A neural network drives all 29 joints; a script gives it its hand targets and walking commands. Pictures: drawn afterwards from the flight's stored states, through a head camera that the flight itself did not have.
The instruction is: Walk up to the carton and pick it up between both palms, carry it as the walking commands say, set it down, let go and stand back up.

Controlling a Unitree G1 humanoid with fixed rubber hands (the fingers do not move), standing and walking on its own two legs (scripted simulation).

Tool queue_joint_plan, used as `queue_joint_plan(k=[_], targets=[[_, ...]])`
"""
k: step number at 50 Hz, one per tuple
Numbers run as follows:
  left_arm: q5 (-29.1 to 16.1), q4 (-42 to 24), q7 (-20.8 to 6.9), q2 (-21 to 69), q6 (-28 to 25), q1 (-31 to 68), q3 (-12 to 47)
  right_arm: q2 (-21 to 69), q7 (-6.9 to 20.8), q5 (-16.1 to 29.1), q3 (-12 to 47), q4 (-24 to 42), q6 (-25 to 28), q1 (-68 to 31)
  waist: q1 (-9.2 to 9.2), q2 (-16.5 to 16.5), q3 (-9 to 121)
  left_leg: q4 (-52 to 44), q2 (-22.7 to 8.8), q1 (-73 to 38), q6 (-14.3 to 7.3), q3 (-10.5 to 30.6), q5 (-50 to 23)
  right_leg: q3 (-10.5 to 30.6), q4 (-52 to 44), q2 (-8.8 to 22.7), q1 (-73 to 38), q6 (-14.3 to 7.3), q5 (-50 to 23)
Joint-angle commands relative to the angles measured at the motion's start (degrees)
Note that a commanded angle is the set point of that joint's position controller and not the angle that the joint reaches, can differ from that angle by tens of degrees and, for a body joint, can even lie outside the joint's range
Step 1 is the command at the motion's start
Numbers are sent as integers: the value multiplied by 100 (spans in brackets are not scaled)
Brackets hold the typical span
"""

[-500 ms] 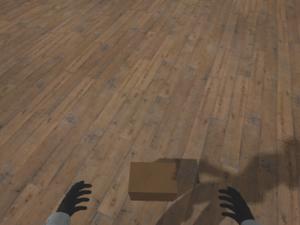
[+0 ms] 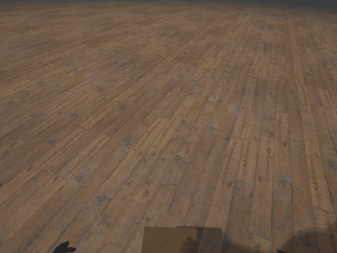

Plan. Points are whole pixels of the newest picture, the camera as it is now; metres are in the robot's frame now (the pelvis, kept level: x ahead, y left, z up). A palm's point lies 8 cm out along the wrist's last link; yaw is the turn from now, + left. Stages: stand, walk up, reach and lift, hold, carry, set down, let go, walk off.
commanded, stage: stand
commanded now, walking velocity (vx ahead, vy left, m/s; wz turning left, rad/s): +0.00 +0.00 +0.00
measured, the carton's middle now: out of the picture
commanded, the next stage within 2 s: none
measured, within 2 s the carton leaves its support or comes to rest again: neither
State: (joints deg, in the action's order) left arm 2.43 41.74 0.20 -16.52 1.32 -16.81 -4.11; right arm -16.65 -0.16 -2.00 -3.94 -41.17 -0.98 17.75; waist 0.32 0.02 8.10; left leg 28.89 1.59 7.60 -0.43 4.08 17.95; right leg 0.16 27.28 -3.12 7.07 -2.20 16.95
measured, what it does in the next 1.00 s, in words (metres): shifts its weight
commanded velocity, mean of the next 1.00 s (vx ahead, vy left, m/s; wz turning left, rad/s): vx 0.00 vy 0.00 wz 0.00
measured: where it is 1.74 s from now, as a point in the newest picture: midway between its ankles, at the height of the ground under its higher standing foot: outside the picture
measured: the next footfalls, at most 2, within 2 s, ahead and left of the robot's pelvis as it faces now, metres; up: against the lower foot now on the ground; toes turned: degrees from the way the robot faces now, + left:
none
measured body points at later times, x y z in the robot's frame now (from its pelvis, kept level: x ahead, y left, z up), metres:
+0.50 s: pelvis -0.04 +0.01 +0.00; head -0.11 +0.02 +0.45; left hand +0.02 +0.30 -0.12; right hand +0.02 -0.28 -0.11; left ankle -0.02 +0.12 -0.74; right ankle -0.02 -0.09 -0.74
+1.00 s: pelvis -0.06 +0.02 +0.00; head -0.11 +0.03 +0.45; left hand -0.01 +0.31 -0.13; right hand +0.01 -0.27 -0.12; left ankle -0.02 +0.12 -0.74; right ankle -0.02 -0.09 -0.74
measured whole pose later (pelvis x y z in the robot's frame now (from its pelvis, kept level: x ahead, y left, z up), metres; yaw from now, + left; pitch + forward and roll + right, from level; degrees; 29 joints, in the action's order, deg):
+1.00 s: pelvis -0.06 +0.02 +0.00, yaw +0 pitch -5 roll +0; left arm 1.4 56.8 0.1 -18.3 -1.8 -18.3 -1.5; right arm -19.2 0.1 -1.1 0.0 -57.3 2.4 15.2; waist 0.4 -0.6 2.9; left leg 26.0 3.7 9.8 -2.1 2.8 11.5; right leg 1.3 26.5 -0.8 10.2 -0.4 11.7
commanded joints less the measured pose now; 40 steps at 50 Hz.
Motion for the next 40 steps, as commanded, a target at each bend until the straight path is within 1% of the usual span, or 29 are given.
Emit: queue_joint_plan(k=[1, 3, 4, 5, 7, 9, 10, 11, 13, 14, 15, 16, 17, 18, 19, 20, 22, 23, 24, 25, 27, 29, 31, 32, 33, 36, 37, 39, 40], targets=[[31, -582, 28, -1012, -364, 591, -282, -963, -55, -43, -282, 590, 353, -447, -15, 53, -969, -594, -463, 724, -128, 464, -1270, 769, -684, 664, 519, 96, -1158], [15, -501, 25, -1054, -427, 600, -280, -1076, -71, -64, -246, 498, 392, -443, 30, -47, -1042, -697, -482, 858, -157, 532, -1208, 813, -710, 685, 439, 98, -979], [1, -499, 18, -1069, -448, 525, -275, -1117, -68, -41, -264, 438, 395, -297, -29, -2, -1002, -680, -521, 789, -176, 509, -1213, 855, -696, 699, 501, 68, -904], [11, -394, 31, -1159, -443, 485, -321, -999, -51, -67, -222, 459, 418, -388, -22, 62, -990, -688, -498, 820, -177, 512, -1137, 871, -731, 651, 485, 77, -623], [16, -325, 22, -1199, -451, 467, -318, -1157, -63, -71, -222, 389, 455, -360, 53, 0, -1044, -709, -522, 962, -191, 584, -914, 954, -789, 707, 481, 22, -391], [2, -262, -12, -1246, -483, 454, -294, -1234, -81, -54, -222, 276, 477, -345, 29, -54, -1177, -800, -492, 1041, -191, 607, -504, 939, -820, 662, 588, 14, -184], [-6, -181, 10, -1294, -471, 395, -280, -1176, -62, -67, -194, 252, 467, -261, -13, 106, -1218, -855, -516, 1076, -209, 649, -357, 982, -796, 693, 627, -4, -75], [-34, -155, -5, -1307, -462, 294, -269, -1291, -64, -49, -202, 201, 452, -284, 37, -72, -1201, -847, -488, 1033, -218, 654, 8, 1032, -891, 676, 781, -13, 285], [-5, -155, -17, -1310, -496, 441, -271, -1283, -49, -55, -157, 112, 494, -271, 10, 54, -1105, -904, -498, 1086, -230, 690, 161, 1036, -811, 692, 719, -32, 264], [-13, -91, -33, -1373, -487, 386, -259, -1254, -43, -46, -152, 52, 516, -280, -3, -56, -1097, -944, -528, 1109, -237, 743, 265, 1000, -776, 681, 709, -19, 361], [-24, -44, -31, -1363, -501, 283, -270, -1314, -44, -53, -123, 21, 494, -321, 72, -26, -1154, -909, -507, 1143, -245, 758, 243, 1035, -800, 676, 741, -9, 372], [-30, 17, -25, -1391, -515, 233, -234, -1279, -28, -44, -129, 11, 502, -347, 10, 84, -1222, -949, -513, 1220, -268, 820, 400, 1052, -778, 664, 811, -29, 381], [-11, 46, -30, -1383, -517, 285, -248, -1248, -25, -42, -95, -57, 507, -326, 26, 40, -1206, -942, -514, 1229, -240, 722, 350, 1054, -818, 725, 759, -11, 469], [-37, 53, -34, -1334, -517, 208, -215, -1273, -26, -33, -72, -140, 511, -286, 67, -172, -1097, -898, -533, 1165, -267, 804, 417, 1007, -790, 689, 750, -39, 517], [-37, 134, -34, -1354, -534, 103, -211, -1373, -31, -44, -83, -236, 517, -170, 76, -34, -1204, -869, -521, 1240, -294, 806, 314, 1147, -772, 748, 788, -65, 481], [-42, 156, -42, -1342, -522, 222, -182, -1342, -32, -42, -85, -262, 524, -347, 17, 26, -1103, -888, -536, 1119, -288, 840, 507, 1097, -802, 709, 841, -57, 544], [-35, 233, -34, -1316, -535, 136, -149, -1400, -45, -45, -76, -325, 527, -289, 38, 69, -1241, -913, -538, 1241, -293, 859, 451, 1050, -741, 708, 836, -55, 395], [-37, 309, -10, -1395, -525, 40, -184, -1345, -41, -52, -39, -426, 515, -320, 41, -15, -1150, -920, -556, 1139, -301, 871, 415, 1082, -723, 726, 788, -33, 406], [-39, 318, 1, -1457, -519, 66, -181, -1354, -50, -14, -42, -412, 512, -278, -16, 20, -1255, -843, -543, 1160, -301, 826, 281, 1122, -781, 755, 880, -53, 302], [-74, 351, -14, -1379, -534, 45, -162, -1274, -51, -5, -5, -481, 535, -260, 0, 91, -975, -866, -576, 1057, -319, 869, 206, 1086, -683, 755, 661, -70, 131], [-73, 424, -22, -1296, -507, -11, -120, -1429, -55, 7, -23, -583, 549, -212, 30, 8, -1116, -917, -617, 1107, -342, 916, 186, 987, -626, 753, 666, -69, -87], [-72, 579, -16, -1276, -520, -57, -114, -1344, -57, -13, -1, -613, 523, -381, 41, 158, -1078, -926, -593, 1035, -347, 895, 303, 983, -636, 700, 678, -38, 1], [-43, 573, -3, -1467, -490, 99, -135, -1312, -33, 43, 18, -699, 510, -382, -9, -22, -1222, -899, -547, 1111, -307, 836, 300, 1054, -732, 729, 780, -70, 247], [-63, 648, 4, -1393, -480, 68, -130, -1298, -27, 6, 34, -746, 492, -425, 25, 57, -1280, -955, -549, 1172, -309, 860, 376, 1048, -747, 767, 751, -60, 305], [-33, 664, 1, -1351, -488, 49, -69, -1367, -49, 52, 25, -758, 471, -329, -65, -166, -1293, -902, -562, 1015, -310, 882, 307, 1047, -801, 723, 883, -63, 393], [-84, 779, 7, -1315, -453, 6, -40, -1372, -54, 32, 44, -910, 490, -345, -37, 72, -1282, -1000, -604, 1049, -310, 910, 433, 1012, -756, 739, 728, -41, 182], [-127, 808, 11, -1313, -462, -66, -24, -1504, -42, 53, 28, -917, 470, -411, -29, -20, -1306, -1060, -598, 1042, -307, 912, 376, 979, -708, 733, 739, -33, 134], [-139, 874, 10, -1283, -481, -89, -5, -1401, -59, 48, 70, -936, 476, -523, 56, 187, -1303, -1086, -602, 1070, -315, 898, 416, 1038, -727, 776, 731, -50, 68], [-112, 940, 23, -1315, -468, -136, -23, -1453, -41, 61, 54, -995, 515, -457, 14, 1, -1249, -1076, -609, 1003, -320, 954, 376, 964, -685, 752, 650, -42, 68]])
